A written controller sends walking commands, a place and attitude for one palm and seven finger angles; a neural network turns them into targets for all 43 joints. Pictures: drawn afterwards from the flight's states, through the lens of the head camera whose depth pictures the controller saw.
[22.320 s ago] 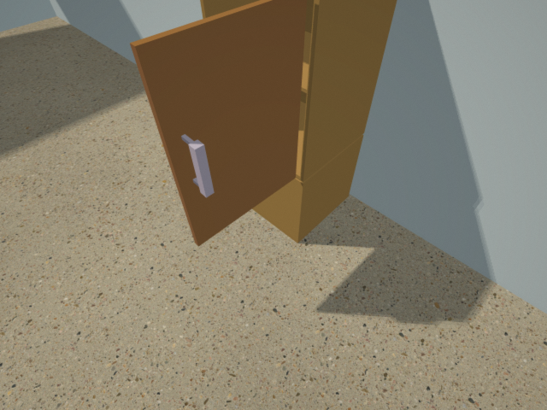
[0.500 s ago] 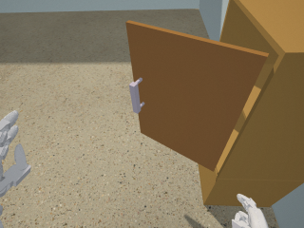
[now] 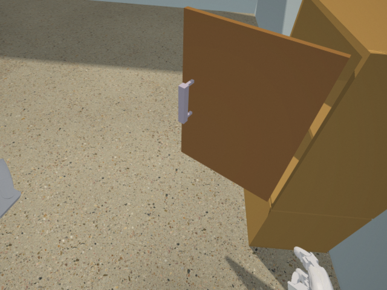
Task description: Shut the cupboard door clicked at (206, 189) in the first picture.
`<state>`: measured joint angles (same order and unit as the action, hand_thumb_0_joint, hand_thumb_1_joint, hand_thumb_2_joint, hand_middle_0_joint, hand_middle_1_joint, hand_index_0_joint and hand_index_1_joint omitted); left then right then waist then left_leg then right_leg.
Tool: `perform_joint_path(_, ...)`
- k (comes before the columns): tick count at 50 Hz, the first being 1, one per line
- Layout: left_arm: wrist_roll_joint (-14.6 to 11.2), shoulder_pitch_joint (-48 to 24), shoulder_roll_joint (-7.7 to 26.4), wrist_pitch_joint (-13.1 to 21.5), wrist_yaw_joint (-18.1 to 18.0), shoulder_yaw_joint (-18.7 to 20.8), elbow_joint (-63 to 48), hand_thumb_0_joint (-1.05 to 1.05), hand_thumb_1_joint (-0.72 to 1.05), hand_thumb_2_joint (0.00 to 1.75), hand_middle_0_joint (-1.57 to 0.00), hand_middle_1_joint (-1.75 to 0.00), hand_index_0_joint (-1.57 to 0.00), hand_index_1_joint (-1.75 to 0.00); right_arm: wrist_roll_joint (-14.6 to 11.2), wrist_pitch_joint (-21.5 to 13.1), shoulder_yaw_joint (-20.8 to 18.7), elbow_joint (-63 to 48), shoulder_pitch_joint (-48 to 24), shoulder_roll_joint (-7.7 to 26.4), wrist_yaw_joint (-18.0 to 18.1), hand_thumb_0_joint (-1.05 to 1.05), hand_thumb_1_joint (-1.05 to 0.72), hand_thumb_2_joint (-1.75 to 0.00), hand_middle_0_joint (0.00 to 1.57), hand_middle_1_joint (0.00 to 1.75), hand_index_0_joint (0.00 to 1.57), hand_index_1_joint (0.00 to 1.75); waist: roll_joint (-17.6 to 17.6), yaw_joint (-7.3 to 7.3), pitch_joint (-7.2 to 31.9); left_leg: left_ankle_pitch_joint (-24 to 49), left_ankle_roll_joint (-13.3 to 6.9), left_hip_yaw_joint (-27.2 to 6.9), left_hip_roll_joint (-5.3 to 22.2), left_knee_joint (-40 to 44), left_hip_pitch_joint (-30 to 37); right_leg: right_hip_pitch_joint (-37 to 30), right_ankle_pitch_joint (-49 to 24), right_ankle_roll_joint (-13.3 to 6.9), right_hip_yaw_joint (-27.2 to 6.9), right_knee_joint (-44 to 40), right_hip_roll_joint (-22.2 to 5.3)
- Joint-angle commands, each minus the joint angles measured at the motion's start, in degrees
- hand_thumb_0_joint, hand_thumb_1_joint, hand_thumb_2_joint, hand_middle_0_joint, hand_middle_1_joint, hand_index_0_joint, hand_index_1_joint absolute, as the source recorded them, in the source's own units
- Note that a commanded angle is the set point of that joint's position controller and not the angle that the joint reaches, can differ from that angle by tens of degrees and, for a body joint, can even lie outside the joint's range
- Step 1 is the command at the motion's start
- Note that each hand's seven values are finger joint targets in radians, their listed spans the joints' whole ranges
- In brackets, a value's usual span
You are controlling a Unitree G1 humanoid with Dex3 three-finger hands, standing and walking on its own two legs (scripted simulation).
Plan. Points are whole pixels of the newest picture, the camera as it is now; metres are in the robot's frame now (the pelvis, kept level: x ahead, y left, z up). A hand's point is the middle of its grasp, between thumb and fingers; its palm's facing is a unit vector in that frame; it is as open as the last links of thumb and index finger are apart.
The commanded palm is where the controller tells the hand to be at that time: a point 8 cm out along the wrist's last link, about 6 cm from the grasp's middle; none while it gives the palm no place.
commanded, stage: step back with the hand held close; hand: left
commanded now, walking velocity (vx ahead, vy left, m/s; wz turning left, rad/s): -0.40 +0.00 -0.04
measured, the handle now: (186, 101) +0.70 +0.07 -0.01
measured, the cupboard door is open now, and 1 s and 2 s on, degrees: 59 59 59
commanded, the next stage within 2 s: stop stepping back and stand still in 0.50 s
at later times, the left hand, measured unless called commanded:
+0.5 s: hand out of the picture +0.10 +0.27 +0.18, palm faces +0.46 -0.78 -0.42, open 7.4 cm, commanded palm +0.03 +0.31 +0.19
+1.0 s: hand out of the picture -0.01 +0.27 +0.20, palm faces +0.43 -0.81 -0.40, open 7.4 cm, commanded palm -0.06 +0.31 +0.19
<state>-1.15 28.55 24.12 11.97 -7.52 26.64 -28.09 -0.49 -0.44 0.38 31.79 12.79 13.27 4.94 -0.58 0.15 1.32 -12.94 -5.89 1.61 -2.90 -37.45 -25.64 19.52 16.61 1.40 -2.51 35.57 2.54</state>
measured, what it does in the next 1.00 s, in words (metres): walks backwards: left foot, then right foot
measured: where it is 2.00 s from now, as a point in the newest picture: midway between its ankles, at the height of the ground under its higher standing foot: outside the picture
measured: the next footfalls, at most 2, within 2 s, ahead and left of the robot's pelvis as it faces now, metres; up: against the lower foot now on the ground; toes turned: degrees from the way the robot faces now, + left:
left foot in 0.46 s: +0.05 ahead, +0.09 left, +0.00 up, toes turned +8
right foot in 0.82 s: -0.31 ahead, -0.11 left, +0.00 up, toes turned +0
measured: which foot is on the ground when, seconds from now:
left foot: down 0.00-0.34, up 0.36-0.44, down 0.46-1.00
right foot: down 0.00-0.48, up 0.50-0.80, down 0.82-1.00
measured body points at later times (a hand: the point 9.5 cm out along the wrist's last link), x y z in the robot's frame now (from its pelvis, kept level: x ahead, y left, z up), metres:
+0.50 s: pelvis -0.09 +0.00 -0.01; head -0.09 +0.04 +0.44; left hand +0.07 +0.31 +0.20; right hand +0.06 -0.26 -0.07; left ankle +0.01 +0.08 -0.72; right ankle +0.01 -0.14 -0.71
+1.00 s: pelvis -0.20 +0.02 -0.02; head -0.25 +0.05 +0.43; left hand -0.04 +0.31 +0.22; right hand -0.07 -0.23 -0.08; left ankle +0.01 +0.08 -0.72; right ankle -0.35 -0.11 -0.72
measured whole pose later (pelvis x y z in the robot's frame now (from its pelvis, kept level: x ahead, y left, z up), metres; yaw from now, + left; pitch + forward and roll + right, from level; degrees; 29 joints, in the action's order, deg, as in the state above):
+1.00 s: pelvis -0.20 +0.02 -0.02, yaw -1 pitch -3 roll -3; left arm -4.7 30.3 29.0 9.0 -7.9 26.8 -33.7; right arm -0.4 -3.9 1.0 37.0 15.0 10.8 5.0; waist 1.4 -2.3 4.5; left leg -2.5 -2.6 6.2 1.9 -32.3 -31.8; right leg -1.1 33.2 -0.8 1.8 34.6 1.5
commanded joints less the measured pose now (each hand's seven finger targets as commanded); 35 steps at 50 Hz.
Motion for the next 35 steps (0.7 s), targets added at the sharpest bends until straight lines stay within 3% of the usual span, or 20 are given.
perform_joint_path(1, -0.85, -2.39, 10.19, 4.75, -1.22, 5.98, -11.20, 0.00, 0.90, 0.90, -0.20, -0.30, -0.20, -0.30, 0.19, -4.21, -3.58, -8.45, -6.15, 9.08, 0.01, 0.00, -0.90, -0.90, 0.20, 0.30, 0.20, 0.30, -4.29, -0.55, 4.22, -20.44, -0.58, -14.88, 12.44, 19.78, -16.20, -18.60, -10.87, -1.41, -2.79, 2.71, -1.10)
perform_joint_path(4, -0.75, -1.61, 11.13, 5.27, -1.24, 7.04, -12.26, 0.00, 0.90, 0.90, -0.20, -0.30, -0.20, -0.30, 0.10, -4.79, -3.98, -7.69, -5.97, 9.23, -0.37, 0.00, -0.90, -0.90, 0.20, 0.30, 0.20, 0.30, -3.73, -0.28, 6.96, -21.23, -0.53, -13.75, 12.12, 17.75, -16.02, -18.99, -9.58, -1.68, -4.06, 3.02, -1.58)
perform_joint_path(8, -0.18, -3.12, 11.18, 6.12, -1.36, 7.43, -13.87, 0.00, 0.90, 0.90, -0.20, -0.30, -0.20, -0.30, 0.36, -5.14, -3.82, -7.94, -6.90, 9.08, -0.34, 0.00, -0.90, -0.90, 0.20, 0.30, 0.20, 0.30, -6.26, -0.41, 4.97, -30.45, -1.12, -13.81, 12.74, 18.68, -22.85, -19.53, -2.39, -2.04, -5.42, 4.99, -1.23)
perform_joint_path(9, 0.03, -3.29, 12.93, 6.22, -1.53, 9.29, -13.92, 0.00, 0.90, 0.90, -0.20, -0.30, -0.20, -0.30, 0.62, -5.15, -4.02, -7.67, -6.95, 9.22, -0.26, 0.00, -0.90, -0.90, 0.20, 0.30, 0.20, 0.30, -6.19, -0.22, 4.76, -31.23, -1.27, -14.46, 13.12, 18.70, -24.67, -20.64, -1.74, -2.16, -5.70, 5.30, -1.18)
perform_joint_path(10, -0.09, -3.32, 11.55, 6.13, -1.48, 8.18, -13.11, 0.00, 0.90, 0.90, -0.20, -0.30, -0.20, -0.30, 0.62, -5.03, -3.77, -7.72, -6.93, 8.43, -0.21, 0.00, -0.90, -0.90, 0.20, 0.30, 0.20, 0.30, -4.84, -0.34, 3.84, -30.55, -0.84, -13.48, 12.62, 17.36, -24.96, -19.08, -0.81, -2.66, -6.59, 4.64, -1.99)
perform_joint_path(12, -0.08, -3.40, 11.83, 6.16, -1.68, 8.41, -12.45, 0.00, 0.90, 0.90, -0.20, -0.30, -0.20, -0.30, 0.55, -4.87, -3.88, -7.77, -6.53, 7.98, -0.37, 0.00, -0.90, -0.90, 0.20, 0.30, 0.20, 0.30, -2.16, -0.52, 2.96, -29.37, 0.55, -10.81, 10.26, 11.64, -21.96, -12.66, 3.70, -4.21, -11.28, -0.45, -4.93)
perform_joint_path(15, -0.48, -2.54, 11.63, 5.83, -2.29, 6.93, -11.72, 0.00, 0.90, 0.90, -0.20, -0.30, -0.20, -0.30, 0.71, -4.32, -3.85, -6.70, -5.17, 6.12, -1.16, 0.00, -0.90, -0.90, 0.20, 0.30, 0.20, 0.30, 4.47, -1.12, 2.25, -21.09, 4.37, -6.47, 5.85, -0.90, -8.81, 3.86, 13.91, -8.32, -20.50, -13.73, -13.97)
perform_joint_path(16, -0.55, -2.25, 12.32, 5.75, -2.76, 6.75, -11.59, 0.00, 0.90, 0.90, -0.20, -0.30, -0.20, -0.30, 0.65, -4.05, -3.88, -6.06, -4.53, 5.75, -1.48, 0.00, -0.90, -0.90, 0.20, 0.30, 0.20, 0.30, 7.96, -1.41, 2.80, -17.00, 5.39, -4.74, 4.34, -6.03, -2.77, 9.17, 14.81, -9.30, -21.93, -17.78, -16.96)
perform_joint_path(18, -0.84, -1.83, 12.58, 5.24, -3.44, 5.97, -11.04, 0.00, 0.90, 0.90, -0.20, -0.30, -0.20, -0.30, 0.33, -3.20, -3.83, -5.25, -4.05, 5.10, -1.86, 0.00, -0.90, -0.90, 0.20, 0.30, 0.20, 0.30, 12.00, -1.83, 4.55, -13.03, 6.01, -2.58, 2.95, -12.44, 4.32, 13.20, 13.59, -9.50, -19.37, -20.84, -19.24)
perform_joint_path(20, -1.08, -1.10, 12.80, 4.85, -3.82, 6.06, -11.47, 0.00, 0.90, 0.90, -0.20, -0.30, -0.20, -0.30, 0.03, -2.99, -3.79, -4.86, -3.62, 5.02, -1.65, 0.00, -0.90, -0.90, 0.20, 0.30, 0.20, 0.30, 10.89, -2.26, 4.60, -11.48, 5.55, -3.00, 3.57, -9.58, 7.36, 14.35, 9.93, -8.32, -15.26, -19.19, -17.88)
perform_joint_path(21, -1.02, -1.80, 13.09, 4.98, -3.84, 6.06, -12.90, 0.00, 0.90, 0.90, -0.20, -0.30, -0.20, -0.30, 0.08, -3.05, -3.50, -5.11, -4.08, 5.13, -1.45, 0.00, -0.90, -0.90, 0.20, 0.30, 0.20, 0.30, 8.15, -2.33, 3.59, -11.53, 5.04, -3.37, 4.19, -2.57, 8.04, 14.58, 9.92, -6.67, -11.84, -16.87, -15.18)
perform_joint_path(22, -1.05, -2.73, 13.33, 5.27, -3.81, 6.13, -14.35, 0.00, 0.90, 0.90, -0.20, -0.30, -0.20, -0.30, 0.10, -3.35, -3.34, -5.60, -4.87, 5.92, -0.90, 0.00, -0.90, -0.90, 0.20, 0.30, 0.20, 0.30, 2.35, -2.27, 1.20, -14.84, 3.58, -6.43, 6.11, 6.54, 5.07, 14.27, 11.40, -4.57, -8.00, -12.59, -10.33)
perform_joint_path(23, -0.87, -3.50, 13.05, 5.95, -3.87, 6.49, -16.33, 0.00, 0.90, 0.90, -0.20, -0.30, -0.20, -0.30, 0.14, -4.10, -3.39, -6.13, -5.32, 7.52, -0.11, 0.00, -0.90, -0.90, 0.20, 0.30, 0.20, 0.30, -9.13, -2.17, -0.22, -21.18, 0.60, -14.55, 12.11, 17.51, -5.04, 7.23, 9.39, -2.22, -3.44, -0.94, -4.10)
perform_joint_path(24, 0.24, -4.99, 13.55, 6.41, -4.11, 8.33, -16.99, 0.00, 0.90, 0.90, -0.20, -0.30, -0.20, -0.30, 0.76, -5.10, -3.74, -6.59, -8.13, 8.50, 0.87, 0.00, -0.90, -0.90, 0.20, 0.30, 0.20, 0.30, -19.28, -0.89, -1.20, -26.71, -3.21, -24.64, 21.46, 27.06, -20.56, -7.00, 2.21, 0.00, 1.17, 15.10, 2.09)
perform_joint_path(25, 0.37, -4.29, 14.19, 6.35, -3.90, 9.56, -15.84, 0.00, 0.90, 0.90, -0.20, -0.30, -0.20, -0.30, 1.39, -5.97, -3.86, -5.21, -7.36, 6.14, 0.84, 0.00, -0.90, -0.90, 0.20, 0.30, 0.20, 0.30, -19.13, -0.64, 3.22, -25.63, -4.05, -23.99, 24.74, 29.59, -21.58, -10.71, 5.71, -0.15, 0.18, 26.29, 2.55)
perform_joint_path(27, -0.48, -4.13, 15.07, 6.86, -3.23, 11.09, -19.05, 0.00, 0.90, 0.90, -0.20, -0.30, -0.20, -0.30, 1.01, -7.50, -5.46, -4.77, -6.48, 6.74, -0.10, 0.00, -0.90, -0.90, 0.20, 0.30, 0.20, 0.30, -12.76, -0.27, 8.50, -22.29, -3.00, -19.00, 24.45, 26.51, -15.56, -9.95, 9.66, -0.15, -0.33, 32.04, 3.47)
perform_joint_path(28, -0.91, -1.19, 13.42, 6.65, -2.85, 10.58, -16.16, 0.00, 0.90, 0.90, -0.20, -0.30, -0.20, -0.30, 0.51, -8.08, -6.13, -4.14, -6.37, 7.08, -0.71, 0.00, -0.90, -0.90, 0.20, 0.30, 0.20, 0.30, -11.74, 0.18, 9.74, -20.58, -1.76, -14.48, 23.11, 24.27, -11.01, -7.98, 10.42, -0.23, 0.95, 30.73, 3.53)
perform_joint_path(31, -2.67, 2.57, 9.70, 5.72, -2.36, 6.79, -17.06, 0.00, 0.90, 0.90, -0.20, -0.30, -0.20, -0.30, 0.51, -9.56, -4.83, -3.66, -5.30, 5.80, -1.48, 0.00, -0.90, -0.90, 0.20, 0.30, 0.20, 0.30, -11.01, 0.31, 10.21, -17.45, 1.64, -10.66, 19.38, 25.02, 1.14, -3.06, 14.30, -0.42, 5.33, 18.03, 2.93)
perform_joint_path(34, -2.98, -0.95, 8.78, 4.80, -2.19, 4.09, -17.86, 0.00, 0.90, 0.90, -0.20, -0.30, -0.20, -0.30, 1.00, -11.09, -3.36, -2.35, -3.30, 5.86, -1.24, 0.00, -0.90, -0.90, 0.20, 0.30, 0.20, 0.30, -15.28, -0.30, 9.08, -19.43, 5.03, -10.07, 16.46, 28.44, 9.89, -4.46, 16.73, -1.24, 7.48, -0.18, 3.97)
perform_joint_path(35, -3.11, -2.35, 8.68, 4.40, -2.18, 3.29, -18.04, 0.00, 0.90, 0.90, -0.20, -0.30, -0.20, -0.30, 1.04, -11.30, -2.93, -2.15, -3.12, 5.98, -1.13, 0.00, -0.90, -0.90, 0.20, 0.30, 0.20, 0.30, -14.65, -0.33, 8.49, -18.34, 6.61, -9.31, 15.39, 28.36, 12.41, -5.63, 15.77, -1.50, 8.50, -7.98, 4.32)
